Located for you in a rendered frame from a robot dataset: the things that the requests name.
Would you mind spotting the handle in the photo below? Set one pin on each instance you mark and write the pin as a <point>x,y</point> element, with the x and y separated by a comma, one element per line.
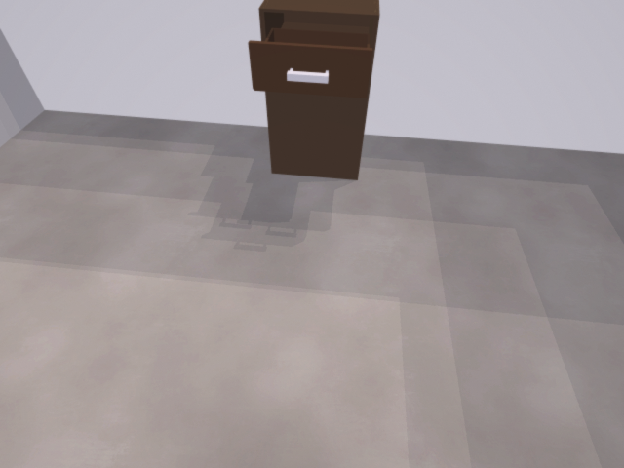
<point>312,77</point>

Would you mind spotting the cabinet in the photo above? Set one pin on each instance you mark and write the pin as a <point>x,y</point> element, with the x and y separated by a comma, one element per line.
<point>312,135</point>

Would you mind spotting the drawer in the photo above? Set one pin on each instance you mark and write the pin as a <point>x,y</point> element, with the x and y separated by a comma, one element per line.
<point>346,55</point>

